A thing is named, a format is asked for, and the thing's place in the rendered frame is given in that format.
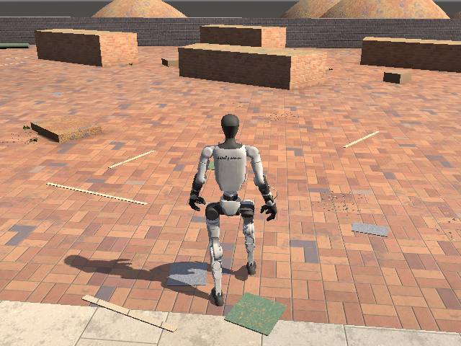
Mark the left robot upper arm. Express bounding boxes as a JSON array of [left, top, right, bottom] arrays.
[[195, 145, 215, 185]]

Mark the left robot hand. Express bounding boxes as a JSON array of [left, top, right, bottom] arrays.
[[189, 197, 206, 211]]

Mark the right robot upper arm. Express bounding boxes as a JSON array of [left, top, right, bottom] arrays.
[[245, 146, 265, 186]]

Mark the right robot hand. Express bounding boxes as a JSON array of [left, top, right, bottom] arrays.
[[260, 203, 277, 221]]

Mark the left robot shin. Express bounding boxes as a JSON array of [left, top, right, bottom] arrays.
[[210, 247, 222, 296]]

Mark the left robot thigh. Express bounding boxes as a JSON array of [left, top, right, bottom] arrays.
[[205, 202, 223, 260]]

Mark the robot left forearm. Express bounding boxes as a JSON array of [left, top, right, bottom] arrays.
[[190, 173, 202, 200]]

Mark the robot right forearm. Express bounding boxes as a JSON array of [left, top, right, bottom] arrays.
[[259, 175, 274, 206]]

